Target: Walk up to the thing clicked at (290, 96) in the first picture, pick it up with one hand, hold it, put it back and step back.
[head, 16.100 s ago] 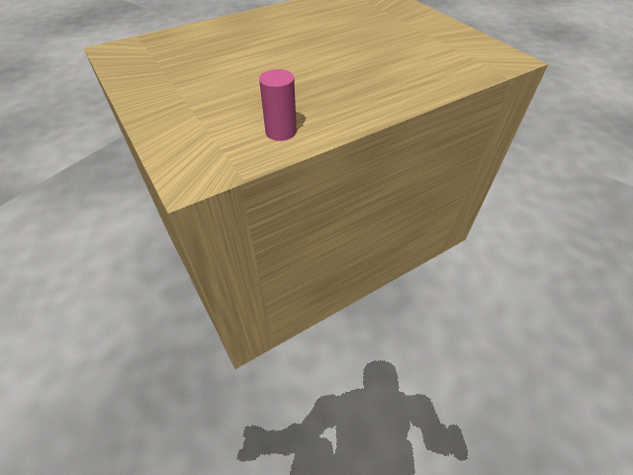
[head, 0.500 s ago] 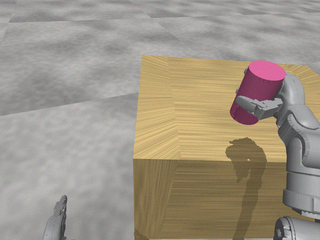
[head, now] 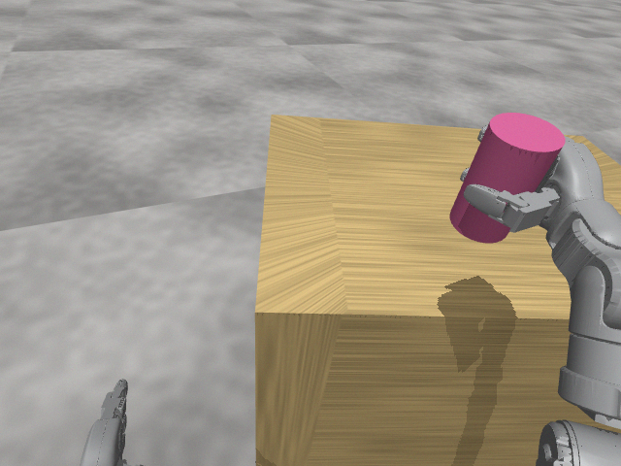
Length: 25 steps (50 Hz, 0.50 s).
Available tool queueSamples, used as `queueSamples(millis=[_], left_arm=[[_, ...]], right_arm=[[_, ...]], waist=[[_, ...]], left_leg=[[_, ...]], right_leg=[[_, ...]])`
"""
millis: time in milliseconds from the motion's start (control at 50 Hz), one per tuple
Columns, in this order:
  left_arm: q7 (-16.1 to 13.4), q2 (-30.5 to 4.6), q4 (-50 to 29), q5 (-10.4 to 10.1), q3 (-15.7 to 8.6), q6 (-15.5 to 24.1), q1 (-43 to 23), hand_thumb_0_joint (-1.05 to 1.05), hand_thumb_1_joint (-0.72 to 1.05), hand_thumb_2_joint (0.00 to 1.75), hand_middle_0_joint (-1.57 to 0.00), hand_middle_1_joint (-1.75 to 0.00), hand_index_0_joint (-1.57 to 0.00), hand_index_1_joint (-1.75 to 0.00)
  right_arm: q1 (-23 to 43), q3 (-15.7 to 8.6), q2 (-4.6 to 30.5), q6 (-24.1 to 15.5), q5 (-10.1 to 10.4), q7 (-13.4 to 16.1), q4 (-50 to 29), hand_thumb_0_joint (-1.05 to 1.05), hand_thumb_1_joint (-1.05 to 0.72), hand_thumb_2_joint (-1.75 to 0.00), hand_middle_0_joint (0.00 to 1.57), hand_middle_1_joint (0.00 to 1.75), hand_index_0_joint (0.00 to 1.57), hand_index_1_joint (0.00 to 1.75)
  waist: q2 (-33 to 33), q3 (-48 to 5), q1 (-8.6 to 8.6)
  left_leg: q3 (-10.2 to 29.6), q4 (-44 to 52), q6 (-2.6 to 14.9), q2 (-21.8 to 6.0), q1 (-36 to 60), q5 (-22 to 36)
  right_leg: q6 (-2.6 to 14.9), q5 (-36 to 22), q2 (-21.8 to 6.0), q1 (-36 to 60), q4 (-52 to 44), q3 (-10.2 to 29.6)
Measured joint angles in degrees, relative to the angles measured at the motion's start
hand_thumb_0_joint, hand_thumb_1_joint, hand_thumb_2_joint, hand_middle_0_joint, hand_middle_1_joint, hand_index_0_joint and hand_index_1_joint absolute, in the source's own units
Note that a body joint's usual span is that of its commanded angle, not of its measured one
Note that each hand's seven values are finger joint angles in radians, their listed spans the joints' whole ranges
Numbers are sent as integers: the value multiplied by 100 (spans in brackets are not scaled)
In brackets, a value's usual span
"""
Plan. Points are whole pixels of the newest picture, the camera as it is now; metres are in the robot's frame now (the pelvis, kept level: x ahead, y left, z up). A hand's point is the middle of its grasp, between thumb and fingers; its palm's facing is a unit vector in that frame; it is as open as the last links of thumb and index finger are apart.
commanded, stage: hold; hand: right
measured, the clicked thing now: (499, 181) +0.33 -0.17 +0.27
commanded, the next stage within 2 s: none
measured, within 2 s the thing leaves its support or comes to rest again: neither
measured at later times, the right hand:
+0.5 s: hand (501, 190) +0.33 -0.18 +0.27, palm faces +0.08 +1.00 -0.03, open 9.9 cm
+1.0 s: hand (502, 186) +0.32 -0.17 +0.27, palm faces +0.06 +1.00 -0.03, open 9.9 cm
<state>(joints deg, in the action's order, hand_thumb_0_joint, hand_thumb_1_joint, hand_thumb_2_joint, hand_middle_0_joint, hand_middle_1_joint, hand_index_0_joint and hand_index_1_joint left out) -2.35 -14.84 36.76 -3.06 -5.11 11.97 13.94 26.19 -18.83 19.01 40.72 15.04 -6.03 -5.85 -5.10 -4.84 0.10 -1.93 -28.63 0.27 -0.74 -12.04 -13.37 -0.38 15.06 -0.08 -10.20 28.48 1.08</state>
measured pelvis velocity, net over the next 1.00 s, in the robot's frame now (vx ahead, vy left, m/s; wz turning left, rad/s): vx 0.00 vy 0.00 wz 0.00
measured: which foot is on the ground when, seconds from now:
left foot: down 0.00-1.00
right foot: down 0.00-1.00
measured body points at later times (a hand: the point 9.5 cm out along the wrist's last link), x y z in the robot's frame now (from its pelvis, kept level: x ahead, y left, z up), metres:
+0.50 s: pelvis +0.00 +0.00 +0.00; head -0.05 +0.04 +0.45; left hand +0.17 +0.26 -0.07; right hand +0.32 -0.23 +0.27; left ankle +0.03 +0.11 -0.74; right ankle +0.01 -0.13 -0.74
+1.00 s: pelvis +0.00 +0.00 +0.00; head -0.06 +0.04 +0.45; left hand +0.17 +0.26 -0.07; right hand +0.32 -0.22 +0.27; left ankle +0.03 +0.11 -0.74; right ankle +0.01 -0.13 -0.74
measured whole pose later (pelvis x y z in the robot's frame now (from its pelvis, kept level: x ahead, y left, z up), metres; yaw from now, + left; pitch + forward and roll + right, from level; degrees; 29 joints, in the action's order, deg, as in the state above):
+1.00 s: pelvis +0.00 +0.00 +0.00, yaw +0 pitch -4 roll +0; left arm -1.9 -14.6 38.1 -3.2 -5.2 12.8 13.6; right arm 24.4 -18.6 18.4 41.2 15.0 -5.9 -8.1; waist -4.9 -4.6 0.1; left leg -2.1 -28.4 0.3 -0.8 -11.6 -13.2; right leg -0.4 14.9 -0.1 -9.9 28.4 1.3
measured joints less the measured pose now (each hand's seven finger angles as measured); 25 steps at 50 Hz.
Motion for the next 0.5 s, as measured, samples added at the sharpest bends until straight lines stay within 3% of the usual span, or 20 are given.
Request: queueSamples(millis=[200,500], left_arm=[[13,-16,55,-10,-3,39,-19,-1,-53,4,-4,-5,-5,-5],[13,26,80,-2,-13,87,-6,-1,-53,4,-4,-5,-5,-5]], right_arm=[[-30,-18,12,135,13,1,-93,0,45,-117,73,110,76,111],[-266,10,-68,36,-18,58,-253,0,45,-117,73,110,76,111]], waist=[[9,4,3],[28,28,9]], left_leg=[[-21,0,-1,-11,1,4],[-18,-15,0,-2,9,-16]], right_leg=[[2,-15,11,-5,-4,21],[-4,17,1,-3,28,18]])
